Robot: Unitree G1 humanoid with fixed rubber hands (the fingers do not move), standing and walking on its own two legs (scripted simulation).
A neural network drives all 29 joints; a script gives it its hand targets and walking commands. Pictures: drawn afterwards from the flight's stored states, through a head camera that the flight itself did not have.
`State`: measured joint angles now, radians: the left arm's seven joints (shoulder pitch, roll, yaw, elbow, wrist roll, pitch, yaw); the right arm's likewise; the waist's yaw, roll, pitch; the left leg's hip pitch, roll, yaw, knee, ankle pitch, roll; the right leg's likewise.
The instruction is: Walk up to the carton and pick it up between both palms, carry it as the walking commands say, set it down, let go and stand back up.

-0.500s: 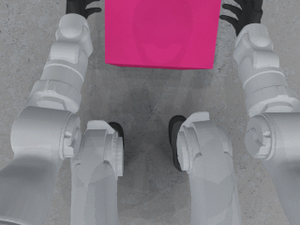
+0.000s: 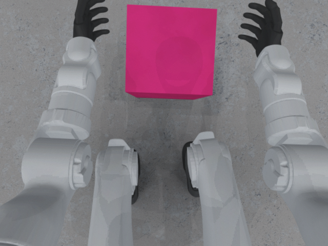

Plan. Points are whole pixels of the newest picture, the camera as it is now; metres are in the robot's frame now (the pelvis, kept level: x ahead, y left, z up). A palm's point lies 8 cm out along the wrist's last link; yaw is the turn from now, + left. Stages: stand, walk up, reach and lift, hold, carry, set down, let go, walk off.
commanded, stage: set down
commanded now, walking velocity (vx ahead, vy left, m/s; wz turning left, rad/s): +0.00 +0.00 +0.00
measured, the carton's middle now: (168, 62) +0.52 -0.05 -0.32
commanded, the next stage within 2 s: let go in 0.88 s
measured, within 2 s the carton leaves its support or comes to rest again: neither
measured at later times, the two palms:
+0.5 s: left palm out of the picture +0.54 +0.13 +0.03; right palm out of the picture +0.49 -0.25 +0.03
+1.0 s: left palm out of the picture +0.53 +0.14 +0.12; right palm out of the picture +0.49 -0.24 +0.12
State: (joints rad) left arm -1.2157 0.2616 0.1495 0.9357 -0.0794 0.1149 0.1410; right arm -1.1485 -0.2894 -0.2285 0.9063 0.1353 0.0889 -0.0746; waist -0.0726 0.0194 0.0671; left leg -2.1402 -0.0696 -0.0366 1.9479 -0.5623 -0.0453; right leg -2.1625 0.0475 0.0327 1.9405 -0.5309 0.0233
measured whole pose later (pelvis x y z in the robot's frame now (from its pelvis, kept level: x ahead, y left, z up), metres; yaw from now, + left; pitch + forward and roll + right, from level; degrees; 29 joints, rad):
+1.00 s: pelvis +0.05 +0.00 +0.24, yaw -1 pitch +43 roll +1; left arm -0.94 0.13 0.31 0.83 0.14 0.09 0.06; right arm -0.88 -0.18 -0.40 0.83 -0.09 0.05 0.04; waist -0.06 0.02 -0.09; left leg -1.42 -0.05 -0.07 0.97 -0.31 -0.03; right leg -1.44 0.03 0.05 0.97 -0.28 0.01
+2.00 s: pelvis +0.12 +0.01 +0.33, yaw -1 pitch -4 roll +0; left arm 0.22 0.20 0.04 0.42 0.01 0.13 -0.07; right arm 0.21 -0.21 -0.05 0.42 -0.02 0.13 0.08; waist 0.00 0.01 0.10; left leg -0.08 -0.03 -0.06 0.43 -0.28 0.01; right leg -0.09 0.01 0.06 0.43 -0.26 0.02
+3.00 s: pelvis +0.13 +0.00 +0.34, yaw -1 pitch -2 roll +0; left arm 0.16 0.35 0.02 0.90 0.03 0.00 0.02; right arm 0.17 -0.37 -0.01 0.86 -0.03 0.00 -0.03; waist 0.01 0.01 0.01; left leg -0.11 -0.01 -0.07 0.42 -0.28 -0.01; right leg -0.13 0.02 0.03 0.41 -0.25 -0.01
